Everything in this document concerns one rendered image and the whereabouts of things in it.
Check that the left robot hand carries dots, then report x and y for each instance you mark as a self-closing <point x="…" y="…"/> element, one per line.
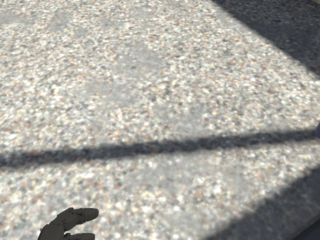
<point x="65" y="221"/>

